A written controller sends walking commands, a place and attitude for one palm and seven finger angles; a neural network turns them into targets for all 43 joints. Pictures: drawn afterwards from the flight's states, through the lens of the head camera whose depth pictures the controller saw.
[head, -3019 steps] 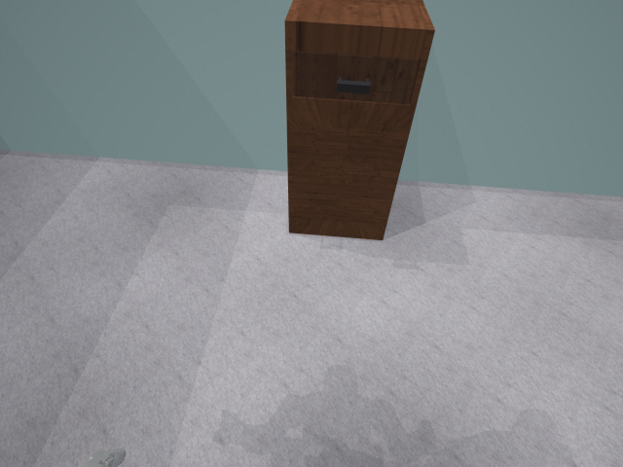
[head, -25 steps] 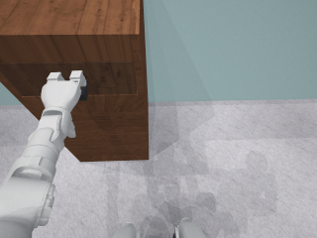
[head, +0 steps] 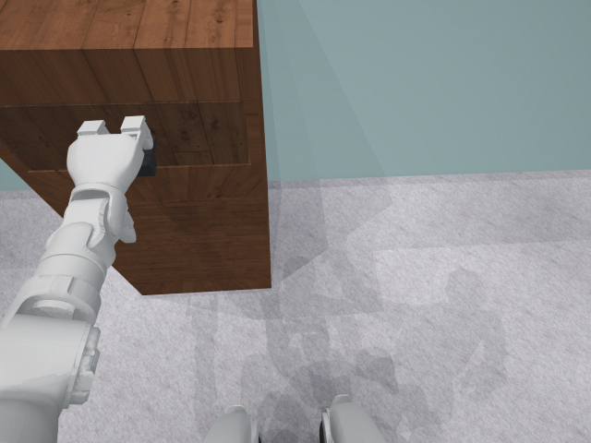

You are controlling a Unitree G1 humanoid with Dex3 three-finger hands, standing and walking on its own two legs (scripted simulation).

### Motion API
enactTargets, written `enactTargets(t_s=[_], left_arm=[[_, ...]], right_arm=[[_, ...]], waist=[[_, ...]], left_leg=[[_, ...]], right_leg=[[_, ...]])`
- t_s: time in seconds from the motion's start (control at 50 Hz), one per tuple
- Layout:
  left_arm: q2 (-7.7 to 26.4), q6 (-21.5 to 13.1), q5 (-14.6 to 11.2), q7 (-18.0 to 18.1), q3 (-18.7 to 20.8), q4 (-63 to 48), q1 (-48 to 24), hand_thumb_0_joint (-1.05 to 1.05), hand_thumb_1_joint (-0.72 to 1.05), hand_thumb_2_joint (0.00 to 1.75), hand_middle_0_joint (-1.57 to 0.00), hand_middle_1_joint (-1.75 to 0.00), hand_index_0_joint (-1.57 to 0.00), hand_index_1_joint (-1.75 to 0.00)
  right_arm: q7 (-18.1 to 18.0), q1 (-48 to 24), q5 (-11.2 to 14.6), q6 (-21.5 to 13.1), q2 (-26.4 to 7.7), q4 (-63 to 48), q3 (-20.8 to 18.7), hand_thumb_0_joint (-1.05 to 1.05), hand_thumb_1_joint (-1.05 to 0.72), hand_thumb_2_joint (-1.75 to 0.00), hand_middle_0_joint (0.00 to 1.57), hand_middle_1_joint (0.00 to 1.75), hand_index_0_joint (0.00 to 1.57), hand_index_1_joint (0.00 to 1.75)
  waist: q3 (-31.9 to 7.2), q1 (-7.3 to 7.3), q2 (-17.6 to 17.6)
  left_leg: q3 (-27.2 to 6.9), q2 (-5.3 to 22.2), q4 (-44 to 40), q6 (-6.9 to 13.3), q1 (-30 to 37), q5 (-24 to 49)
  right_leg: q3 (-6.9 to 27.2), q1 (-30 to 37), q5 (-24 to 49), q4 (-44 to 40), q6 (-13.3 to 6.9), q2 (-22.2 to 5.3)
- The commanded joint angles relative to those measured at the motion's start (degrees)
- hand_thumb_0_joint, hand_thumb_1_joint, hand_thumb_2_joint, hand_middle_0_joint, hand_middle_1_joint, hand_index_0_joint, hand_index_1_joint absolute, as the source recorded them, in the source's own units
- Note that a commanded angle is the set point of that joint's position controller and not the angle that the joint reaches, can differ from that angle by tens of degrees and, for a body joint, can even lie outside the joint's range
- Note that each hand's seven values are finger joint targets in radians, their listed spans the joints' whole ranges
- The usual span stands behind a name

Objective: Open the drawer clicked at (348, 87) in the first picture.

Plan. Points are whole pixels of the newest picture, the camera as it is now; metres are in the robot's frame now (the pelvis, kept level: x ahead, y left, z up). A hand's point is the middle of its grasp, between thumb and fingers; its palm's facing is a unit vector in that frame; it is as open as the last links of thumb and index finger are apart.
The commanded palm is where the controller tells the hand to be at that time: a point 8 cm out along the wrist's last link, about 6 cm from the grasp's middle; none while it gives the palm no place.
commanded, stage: lift the fingers back up to retry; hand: left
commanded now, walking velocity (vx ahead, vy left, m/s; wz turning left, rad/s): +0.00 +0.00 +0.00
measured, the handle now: (122, 154) +0.54 +0.26 +0.02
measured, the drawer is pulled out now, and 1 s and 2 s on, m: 0.00 0.00 0.00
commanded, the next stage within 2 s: re-aim the fingers above the handle in 0.66 s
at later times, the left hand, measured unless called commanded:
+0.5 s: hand (101, 159) +0.48 +0.25 +0.08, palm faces +0.00 -0.01 -1.00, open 13.8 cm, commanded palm +0.45 +0.24 +0.13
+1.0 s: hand (103, 170) +0.46 +0.24 +0.08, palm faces -0.01 +0.00 -1.00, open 13.8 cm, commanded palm +0.45 +0.24 +0.13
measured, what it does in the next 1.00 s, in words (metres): stands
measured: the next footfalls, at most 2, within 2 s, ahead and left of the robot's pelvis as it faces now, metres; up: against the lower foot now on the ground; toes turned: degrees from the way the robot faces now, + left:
none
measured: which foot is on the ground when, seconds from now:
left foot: down 0.00-1.00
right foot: down 0.00-1.00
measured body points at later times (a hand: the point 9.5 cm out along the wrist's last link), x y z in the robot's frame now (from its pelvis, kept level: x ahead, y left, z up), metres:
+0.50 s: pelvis +0.04 +0.01 +0.03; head +0.10 +0.00 +0.48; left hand +0.47 +0.25 +0.13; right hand +0.09 -0.27 -0.10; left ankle +0.02 +0.11 -0.67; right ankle +0.05 -0.13 -0.67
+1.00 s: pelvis +0.04 -0.01 +0.04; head +0.10 -0.02 +0.48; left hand +0.46 +0.24 +0.13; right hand +0.13 -0.28 -0.10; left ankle +0.02 +0.11 -0.67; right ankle +0.05 -0.13 -0.67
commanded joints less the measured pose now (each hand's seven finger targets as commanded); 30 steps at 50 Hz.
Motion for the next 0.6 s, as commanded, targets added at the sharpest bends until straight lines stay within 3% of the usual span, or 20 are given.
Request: enactTargets(t_s=[0.0, 0.02, 0.06, 0.1, 0.16, 0.18, 0.2, 0.26, 0.3, 0.34, 0.36, 0.38, 0.44, 0.5, 0.56, 0.58], left_arm=[[15.88, 1.02, -0.31, -0.01, 4.44, -8.0, -17.85, 0.0, -0.5, 0.3, -0.3, -1.2, -0.3, -1.2], [16.96, 1.15, -0.34, 0.14, 5.43, -7.42, -16.05, 0.0, -0.5, 0.3, -0.3, -1.2, -0.3, -1.2], [15.75, 0.64, -0.87, 0.31, 4.73, -10.36, -17.96, 0.0, -0.5, 0.3, -0.3, -1.2, -0.3, -1.2], [17.55, -0.21, -1.3, 0.71, 6.46, -12.6, -18.64, 0.0, -0.5, 0.3, -0.3, -1.2, -0.3, -1.2], [16.97, -0.91, -1.41, 1.24, 6.08, -13.83, -19.27, 0.0, -0.5, 0.3, -0.3, -1.2, -0.3, -1.2], [18.37, -1.22, -1.3, 1.42, 7.09, -14.59, -19.33, 0.0, -0.5, 0.3, -0.3, -1.2, -0.3, -1.2], [18.31, -1.66, -1.33, 1.67, 7.04, -16.1, -21.21, 0.0, -0.5, 0.3, -0.3, -1.2, -0.3, -1.2], [16.24, -2.17, -1.53, 2.35, 6.65, -18.65, -18.52, 0.0, -0.5, 0.3, -0.3, -1.2, -0.3, -1.2], [14.04, -1.56, -1.87, 2.08, 4.94, -18.38, -18.78, 0.0, -0.5, 0.3, -0.3, -1.2, -0.3, -1.2], [9.28, -0.02, -2.46, 1.27, 1.32, -16.76, -17.6, 0.0, -0.5, 0.3, -0.3, -1.2, -0.3, -1.2], [10.95, 0.63, -2.42, 0.84, 2.58, -16.65, -16.7, 0.0, -0.5, 0.3, -0.3, -1.2, -0.3, -1.2], [10.03, 1.14, -2.53, 0.2, 1.23, -17.53, -18.13, 0.0, -0.5, 0.3, -0.3, -1.2, -0.3, -1.2], [7.74, 1.96, -3.51, -2.25, -0.61, -18.59, -17.22, 0.0, -0.5, 0.3, -0.3, -1.2, -0.3, -1.2], [9.51, 1.27, -3.55, -4.0, 1.31, -19.59, -14.57, 0.0, -0.5, 0.3, -0.3, -1.2, -0.3, -1.2], [9.14, 0.7, -3.34, -4.79, 1.78, -17.54, -9.37, 0.0, -0.5, 0.3, -0.3, -1.2, -0.3, -1.2], [11.25, 0.4, -3.04, -4.65, 3.48, -17.37, -9.13, 0.0, -0.5, 0.3, -0.3, -1.2, -0.3, -1.2]], right_arm=[[-0.92, 6.16, -0.19, -1.13, -9.1, -3.99, -3.86, 0.0, -0.9, -0.9, 0.2, 0.3, 0.2, 0.3], [-0.92, 6.02, -0.17, -0.97, -9.21, -3.87, -3.79, 0.0, -0.9, -0.9, 0.2, 0.3, 0.2, 0.3], [-1.07, 5.93, -0.16, -1.24, -8.89, -4.2, -4.03, 0.0, -0.9, -0.9, 0.2, 0.3, 0.2, 0.3], [-1.05, 5.71, -0.35, -1.17, -9.13, -3.82, -4.14, 0.0, -0.9, -0.9, 0.2, 0.3, 0.2, 0.3], [-1.12, 5.43, -0.19, -1.46, -8.94, -3.65, -4.22, 0.0, -0.9, -0.9, 0.2, 0.3, 0.2, 0.3], [-1.14, 5.23, -0.13, -1.47, -9.03, -3.51, -4.25, 0.0, -0.9, -0.9, 0.2, 0.3, 0.2, 0.3], [-1.14, 5.21, -0.3, -1.49, -9.08, -3.46, -4.36, 0.0, -0.9, -0.9, 0.2, 0.3, 0.2, 0.3], [-0.68, 5.14, -0.47, -1.92, -8.84, -3.17, -4.94, 0.0, -0.9, -0.9, 0.2, 0.3, 0.2, 0.3], [-0.44, 5.29, -0.36, -1.8, -8.75, -2.89, -5.12, 0.0, -0.9, -0.9, 0.2, 0.3, 0.2, 0.3], [0.05, 5.3, 0.04, -1.77, -8.51, -2.56, -5.27, 0.0, -0.9, -0.9, 0.2, 0.3, 0.2, 0.3], [0.08, 5.14, 0.15, -1.61, -8.71, -2.56, -5.35, 0.0, -0.9, -0.9, 0.2, 0.3, 0.2, 0.3], [0.09, 5.07, 0.27, -1.51, -8.69, -2.65, -5.36, 0.0, -0.9, -0.9, 0.2, 0.3, 0.2, 0.3], [0.16, 4.37, 0.6, -1.01, -8.38, -3.31, -5.31, 0.0, -0.9, -0.9, 0.2, 0.3, 0.2, 0.3], [0.01, 3.88, 0.42, -0.49, -8.36, -4.0, -5.22, 0.0, -0.9, -0.9, 0.2, 0.3, 0.2, 0.3], [0.1, 2.73, 0.45, 0.2, -8.03, -4.9, -4.7, 0.0, -0.9, -0.9, 0.2, 0.3, 0.2, 0.3], [0.02, 2.25, 0.58, 0.41, -8.17, -5.06, -4.62, 0.0, -0.9, -0.9, 0.2, 0.3, 0.2, 0.3]], waist=[[-22.03, 0.89, 1.74], [-22.39, 1.65, 0.99], [-23.13, 1.18, 1.14], [-23.98, 1.54, 2.6], [-22.23, 0.99, 1.93], [-22.08, 1.49, 2.9], [-22.95, 1.04, 3.47], [-24.96, 1.87, 6.81], [-24.02, 0.83, 5.88], [-20.45, 0.39, 4.8], [-20.45, 1.06, 4.27], [-20.19, 0.46, 4.37], [-19.16, 0.62, 3.36], [-19.5, 1.78, 2.45], [-16.16, 2.67, -0.59], [-14.9, 2.86, -1.29]], left_leg=[[0.64, -0.41, -9.16, 0.99, 15.44, 10.03], [0.65, -0.48, -9.45, 1.02, 15.77, 10.44], [0.64, -0.43, -10.02, 1.06, 17.42, 11.47], [0.48, -0.34, -10.47, 0.95, 19.21, 13.31], [0.37, -0.28, -11.34, 1.02, 20.47, 14.27], [0.29, -0.34, -11.72, 0.87, 21.11, 14.65], [-0.07, -0.2, -11.87, 0.76, 22.34, 16.02], [0.0, -0.04, -12.02, 0.11, 27.83, 22.29], [-0.21, 0.13, -12.3, -0.17, 28.94, 25.03], [-0.39, 0.51, -13.55, -0.4, 29.49, 25.14], [-0.35, 0.57, -14.0, -0.35, 29.81, 25.2], [-0.28, 0.57, -14.39, -0.38, 30.51, 26.07], [-0.13, 0.49, -15.35, -0.2, 31.78, 28.03], [0.11, 0.43, -15.79, -0.08, 32.15, 31.08], [0.97, -0.09, -16.2, 0.38, 29.19, 29.46], [1.3, -0.23, -16.52, 0.53, 27.96, 27.76]], right_leg=[[-3.36, 14.61, 6.7, -8.87, -3.31, 0.8], [-3.33, 15.5, 7.04, -8.96, -3.22, 0.92], [-3.4, 16.68, 7.98, -9.78, -3.1, 0.93], [-3.38, 17.73, 9.34, -10.12, -3.3, 1.02], [-3.48, 18.34, 10.21, -11.23, -3.15, 1.14], [-3.51, 18.69, 10.37, -11.3, -3.29, 1.15], [-3.66, 18.88, 11.04, -11.34, -3.44, 1.22], [-4.24, 19.24, 14.47, -11.57, -3.66, 1.57], [-4.48, 19.87, 16.04, -12.3, -3.69, 1.69], [-5.05, 18.99, 15.24, -13.41, -3.61, 1.82], [-4.89, 19.82, 15.24, -13.87, -3.61, 1.8], [-4.95, 20.28, 16.02, -14.24, -3.64, 1.83], [-4.9, 22.58, 17.46, -15.38, -3.55, 1.7], [-4.68, 25.24, 19.6, -15.73, -3.68, 1.49], [-4.4, 26.95, 21.23, -16.04, -3.49, 1.24], [-4.08, 27.56, 21.45, -16.22, -3.55, 1.05]])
